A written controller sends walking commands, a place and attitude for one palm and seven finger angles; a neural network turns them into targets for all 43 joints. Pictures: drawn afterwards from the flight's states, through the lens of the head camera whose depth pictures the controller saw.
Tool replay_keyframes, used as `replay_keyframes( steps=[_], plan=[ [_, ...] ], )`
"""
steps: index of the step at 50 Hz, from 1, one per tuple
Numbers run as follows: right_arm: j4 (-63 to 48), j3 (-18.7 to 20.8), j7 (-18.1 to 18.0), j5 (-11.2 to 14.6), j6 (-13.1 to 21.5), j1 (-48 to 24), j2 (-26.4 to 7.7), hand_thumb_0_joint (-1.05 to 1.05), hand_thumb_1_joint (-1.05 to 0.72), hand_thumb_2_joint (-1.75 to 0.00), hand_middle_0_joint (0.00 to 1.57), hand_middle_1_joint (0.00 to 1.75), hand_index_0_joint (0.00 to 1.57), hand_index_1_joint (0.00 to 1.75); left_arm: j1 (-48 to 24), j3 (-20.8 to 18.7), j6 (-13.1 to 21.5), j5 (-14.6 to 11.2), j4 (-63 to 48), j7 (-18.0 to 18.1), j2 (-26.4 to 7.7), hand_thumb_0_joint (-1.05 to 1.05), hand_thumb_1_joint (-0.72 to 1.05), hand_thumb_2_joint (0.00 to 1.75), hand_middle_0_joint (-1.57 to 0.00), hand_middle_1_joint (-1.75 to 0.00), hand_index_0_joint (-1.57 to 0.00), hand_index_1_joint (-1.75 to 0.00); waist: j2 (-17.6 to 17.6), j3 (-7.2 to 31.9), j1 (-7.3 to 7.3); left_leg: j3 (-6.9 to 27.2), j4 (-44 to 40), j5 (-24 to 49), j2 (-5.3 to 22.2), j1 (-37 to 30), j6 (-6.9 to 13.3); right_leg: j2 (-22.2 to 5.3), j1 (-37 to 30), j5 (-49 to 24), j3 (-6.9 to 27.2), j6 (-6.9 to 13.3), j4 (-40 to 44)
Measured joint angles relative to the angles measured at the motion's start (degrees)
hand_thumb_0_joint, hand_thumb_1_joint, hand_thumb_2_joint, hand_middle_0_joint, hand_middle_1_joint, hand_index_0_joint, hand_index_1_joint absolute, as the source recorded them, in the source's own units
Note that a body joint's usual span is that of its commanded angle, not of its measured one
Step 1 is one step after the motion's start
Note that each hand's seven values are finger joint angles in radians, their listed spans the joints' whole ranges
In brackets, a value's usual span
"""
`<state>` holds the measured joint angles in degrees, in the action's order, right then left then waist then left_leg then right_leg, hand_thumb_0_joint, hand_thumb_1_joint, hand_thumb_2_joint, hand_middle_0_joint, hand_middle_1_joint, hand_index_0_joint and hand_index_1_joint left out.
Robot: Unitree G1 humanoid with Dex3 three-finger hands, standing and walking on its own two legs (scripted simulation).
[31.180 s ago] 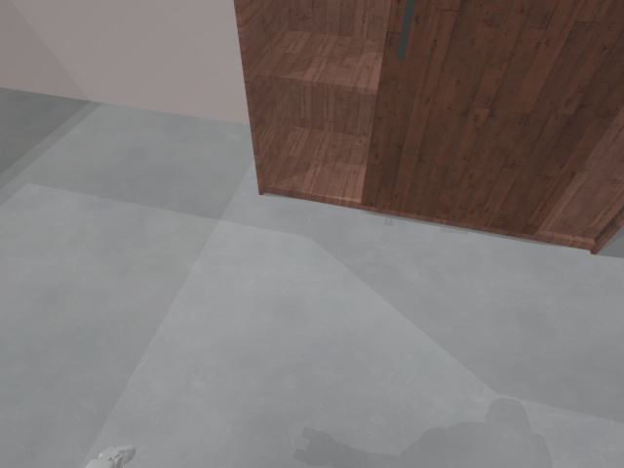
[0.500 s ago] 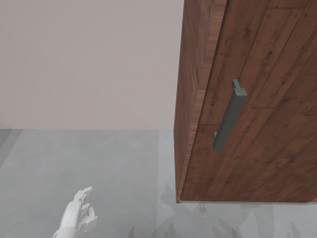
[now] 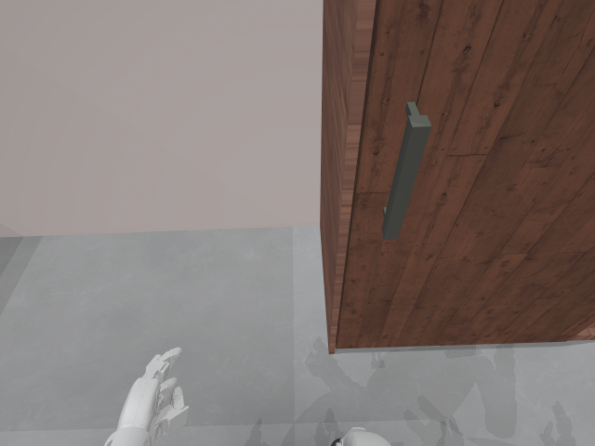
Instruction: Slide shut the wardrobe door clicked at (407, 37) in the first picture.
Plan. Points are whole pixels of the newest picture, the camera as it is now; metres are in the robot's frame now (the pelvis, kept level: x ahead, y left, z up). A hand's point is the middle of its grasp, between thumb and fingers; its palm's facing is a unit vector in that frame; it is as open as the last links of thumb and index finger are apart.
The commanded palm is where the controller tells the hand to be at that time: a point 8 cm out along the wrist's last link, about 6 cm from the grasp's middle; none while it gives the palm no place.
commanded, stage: step back with the hand held close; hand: right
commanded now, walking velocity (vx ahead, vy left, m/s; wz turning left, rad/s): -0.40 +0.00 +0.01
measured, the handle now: (399, 177) +0.47 -0.14 +0.09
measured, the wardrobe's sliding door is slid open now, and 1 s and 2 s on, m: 0.00 0.00 0.00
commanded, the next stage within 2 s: stop stepping back and stand still in 0.44 s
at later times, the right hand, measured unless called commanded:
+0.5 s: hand out of the picture +0.13 -0.28 +0.19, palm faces +0.44 +0.79 -0.43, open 7.4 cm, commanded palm +0.06 -0.31 +0.19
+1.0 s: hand out of the picture +0.03 -0.28 +0.19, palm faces +0.43 +0.81 -0.40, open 7.4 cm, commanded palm -0.03 -0.32 +0.19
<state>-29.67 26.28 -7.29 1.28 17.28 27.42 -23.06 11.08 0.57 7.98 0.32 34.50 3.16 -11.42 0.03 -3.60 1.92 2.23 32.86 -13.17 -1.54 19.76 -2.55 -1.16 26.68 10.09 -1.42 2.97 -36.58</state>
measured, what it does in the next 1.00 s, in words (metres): walks backwards: right foot, then left foot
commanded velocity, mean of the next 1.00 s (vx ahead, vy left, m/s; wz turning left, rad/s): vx -0.11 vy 0.01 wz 0.02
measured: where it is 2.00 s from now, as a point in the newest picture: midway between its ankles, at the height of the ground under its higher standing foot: outside the picture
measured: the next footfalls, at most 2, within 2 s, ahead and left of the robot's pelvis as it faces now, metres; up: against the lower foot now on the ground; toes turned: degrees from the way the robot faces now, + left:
right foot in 0.34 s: +0.04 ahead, -0.10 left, +0.00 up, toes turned -1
left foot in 0.62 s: -0.12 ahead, +0.15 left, +0.00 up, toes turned +4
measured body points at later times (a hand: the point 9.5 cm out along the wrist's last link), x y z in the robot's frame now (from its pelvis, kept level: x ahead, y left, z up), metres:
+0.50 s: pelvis -0.08 -0.01 +0.01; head -0.04 -0.05 +0.46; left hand +0.08 +0.22 -0.06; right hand +0.10 -0.32 +0.21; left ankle -0.09 +0.13 -0.67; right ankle +0.00 -0.10 -0.72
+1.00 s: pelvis -0.18 -0.02 +0.01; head -0.20 -0.06 +0.46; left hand -0.06 +0.23 -0.05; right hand +0.00 -0.33 +0.21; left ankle -0.19 +0.09 -0.71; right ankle -0.11 -0.12 -0.72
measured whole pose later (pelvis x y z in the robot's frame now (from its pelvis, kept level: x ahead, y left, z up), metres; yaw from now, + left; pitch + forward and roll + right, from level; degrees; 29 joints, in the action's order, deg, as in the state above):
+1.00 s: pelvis -0.18 -0.02 +0.01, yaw +2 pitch -2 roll +2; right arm -27.7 25.6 -8.6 0.5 13.0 29.2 -24.1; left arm 17.3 -0.5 8.5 0.3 36.7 3.0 -10.9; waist -2.5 1.5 -1.6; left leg -3.4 32.0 -24.0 -1.5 11.8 1.2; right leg -0.4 18.3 13.1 0.4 2.3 -32.0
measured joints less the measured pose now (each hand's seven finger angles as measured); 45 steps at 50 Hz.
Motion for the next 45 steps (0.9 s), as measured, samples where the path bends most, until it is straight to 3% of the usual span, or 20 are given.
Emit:
replay_keyframes(
  steps=[6, 8, 14, 16, 17, 20, 23, 28, 31, 32, 34, 37, 39, 41, 42, 45],
  plan=[
    [-0.32, 1.11, 0.88, -0.98, 0.78, 0.11, -2.11, 0.02, -0.89, -0.90, 0.22, 0.30, 0.21, 0.30, -0.68, -0.40, 0.41, 0.32, -1.73, 0.55, 0.27, 0.01, 0.90, 0.90, -0.20, -0.30, -0.20, -0.30, -0.07, -0.68, -1.11, 0.15, 3.20, -1.72, -0.90, 1.19, 1.35, -0.30, 2.06, -0.84, 0.41, 0.50, -1.12],
    [-0.31, 2.16, 0.96, -0.76, 1.10, 0.05, -2.63, 0.02, -0.88, -0.90, 0.22, 0.30, 0.21, 0.30, -0.83, -0.54, 0.43, 0.30, -1.74, 0.45, 0.34, 0.01, 0.90, 0.90, -0.20, -0.30, -0.20, -0.30, 0.16, -0.89, -1.00, -0.25, 3.38, -1.82, -1.22, 1.66, 0.64, -0.88, 3.18, -0.04, 0.55, 0.25, -2.29],
    [-2.17, 0.23, -0.29, -0.16, 1.14, 1.28, -0.41, 0.02, -0.88, -0.90, 0.22, 0.30, 0.21, 0.30, -0.24, -1.21, -0.59, 0.64, 1.36, -0.82, 0.06, 0.01, 0.90, 0.90, -0.20, -0.30, -0.20, -0.30, -2.97, 0.04, -0.07, 1.19, 1.48, 0.87, 1.13, 2.76, 0.63, 2.33, 3.30, 12.00, 1.40, -2.86, -11.09],
    [-2.93, -0.18, -0.72, -0.35, 1.00, 1.85, -0.33, 0.02, -0.88, -0.90, 0.22, 0.30, 0.21, 0.30, 0.28, -1.06, -1.00, 0.64, 1.75, -0.73, -0.04, 0.01, 0.90, 0.90, -0.20, -0.30, -0.20, -0.30, -4.25, 0.80, -0.46, 1.81, 0.62, 1.93, 2.07, 3.43, -0.17, 2.39, -1.43, 10.19, 1.34, -2.75, -5.02],
    [-3.35, -0.15, -0.89, -0.47, 0.99, 1.82, -0.67, 0.02, -0.88, -0.90, 0.22, 0.30, 0.21, 0.30, 0.62, -1.09, -0.85, 0.61, 1.28, -0.48, -0.36, 0.01, 0.90, 0.90, -0.20, -0.30, -0.20, -0.30, -3.98, 1.10, -0.96, 1.47, 1.10, 2.07, 2.04, 4.41, -0.27, 1.73, -3.23, 5.28, 1.72, -1.96, -0.27],
    [-1.99, 1.13, -0.69, -0.37, 1.36, -0.27, -2.32, 0.02, -0.88, -0.90, 0.22, 0.30, 0.21, 0.30, -0.66, -1.87, 0.14, 0.99, 1.72, 0.16, 0.78, 0.01, 0.90, 0.90, -0.20, -0.30, -0.20, -0.30, -4.10, -1.16, -1.32, 2.46, 13.63, -5.99, 0.22, 7.84, 1.04, 1.66, -2.26, 1.93, 1.61, -0.66, -0.04],
    [-1.58, 2.27, -0.73, 0.71, 0.73, -0.01, -2.48, 0.02, -0.88, -0.90, 0.22, 0.30, 0.21, 0.30, -0.68, -1.90, 1.56, 1.26, 2.16, -0.48, 2.31, 0.01, 0.90, 0.90, -0.20, -0.30, -0.20, -0.30, -2.42, -1.11, -1.27, 0.40, 21.50, -12.61, -2.41, 7.51, 1.67, -0.61, -2.37, 0.49, 1.95, -0.80, 2.69],
    [-3.10, 1.19, -0.58, 1.28, 0.28, 1.70, -1.43, 0.02, -0.89, -0.90, 0.21, 0.30, 0.21, 0.30, -0.11, -0.67, 2.72, 1.36, 2.48, -1.70, 3.04, 0.01, 0.90, 0.90, -0.20, -0.30, -0.20, -0.30, -0.14, 0.47, -0.36, -2.88, 7.60, -11.50, -1.69, -1.26, 2.20, -3.63, -2.09, -3.96, 0.58, -1.46, 7.52],
    [-2.97, 1.31, 0.07, 1.32, -0.66, 2.70, -3.12, 0.02, -0.89, -0.90, 0.21, 0.30, 0.21, 0.30, -0.10, 0.26, 1.88, 1.01, 1.42, -1.69, 3.08, 0.01, 0.90, 0.90, -0.20, -0.30, -0.20, -0.30, -0.25, 1.18, -0.41, -3.22, -5.32, -6.32, 0.18, -8.05, 2.81, -3.73, 0.13, -4.61, -0.54, -1.86, 6.27],
    [-2.49, 1.25, 0.37, 1.09, -0.98, 2.78, -3.31, 0.02, -0.89, -0.90, 0.21, 0.30, 0.21, 0.30, -0.44, 0.35, 1.25, 0.84, 1.07, -1.67, 2.75, 0.01, 0.90, 0.90, -0.20, -0.30, -0.20, -0.30, 0.29, 0.89, -0.37, -3.35, -7.10, -2.99, 0.20, -8.38, 2.18, -4.01, 1.36, -2.44, -0.48, -2.06, 4.04],
    [-1.17, -0.08, 0.79, 1.12, -2.01, 3.02, -3.05, 0.02, -0.89, -0.90, 0.21, 0.30, 0.21, 0.30, -0.49, 0.15, -0.28, 0.12, 1.26, -1.54, 1.84, 0.01, 0.90, 0.90, -0.20, -0.30, -0.20, -0.30, 1.17, 0.55, -0.73, -3.29, -6.01, -1.60, 0.15, -7.76, 1.22, -2.68, 3.87, 6.96, 1.19, -2.93, -5.73],
    [0.14, -1.18, 0.26, 1.35, -3.95, 4.82, -1.90, 0.02, -0.89, -0.90, 0.22, 0.30, 0.21, 0.30, 1.32, 0.08, -1.88, -0.95, 1.95, -1.09, 1.21, 0.01, 0.90, 0.90, -0.20, -0.30, -0.20, -0.30, -1.49, 2.39, -1.15, -1.53, -4.86, -1.88, 2.24, -6.95, 0.83, 0.67, 3.68, 11.89, 0.95, -3.09, -17.46],
    [0.95, -1.41, -0.51, 0.98, -4.63, 5.36, -1.00, 0.02, -0.88, -0.90, 0.22, 0.30, 0.21, 0.30, 2.93, -0.02, -1.83, -0.94, 2.10, -0.48, 0.61, 0.01, 0.90, 0.90, -0.20, -0.30, -0.20, -0.30, -3.02, 3.84, -2.06, -1.19, -4.32, -1.96, 3.33, -6.59, 0.43, 0.91, -0.99, 11.66, 0.27, -2.42, -12.08],
    [1.30, -1.98, -1.23, 0.49, -4.75, 4.76, 0.06, 0.02, -0.88, -0.90, 0.22, 0.30, 0.21, 0.30, 4.73, -0.70, -0.75, -0.76, 1.70, 0.14, -1.06, 0.01, 0.90, 0.90, -0.20, -0.30, -0.20, -0.30, -2.25, 4.98, -3.05, -2.18, -2.45, -2.68, 3.22, -5.65, -0.21, -0.15, -7.49, 10.10, 1.11, -1.50, -0.04],
    [1.53, -2.21, -1.49, 0.32, -4.64, 3.62, 0.32, 0.02, -0.88, -0.90, 0.22, 0.30, 0.21, 0.30, 4.91, -1.38, -0.20, -0.72, 1.97, 0.53, -1.51, 0.01, 0.90, 0.90, -0.20, -0.30, -0.20, -0.30, -2.31, 4.65, -3.56, -2.73, -0.78, -3.35, 3.63, -5.01, -0.36, 0.09, -8.07, 6.46, 1.46, -1.19, 2.31],
    [2.21, -1.60, -1.70, -0.21, -4.85, 1.31, 0.11, 0.02, -0.88, -0.90, 0.22, 0.30, 0.21, 0.30, 4.44, -1.97, 0.20, -0.48, 3.27, 1.01, -0.96, 0.01, 0.90, 0.90, -0.20, -0.30, -0.20, -0.30, -4.29, 3.33, -3.09, -1.75, 4.24, -8.05, 3.78, -3.93, 1.52, 1.31, -8.48, 3.92, 0.53, -0.85, 1.96]
  ],
)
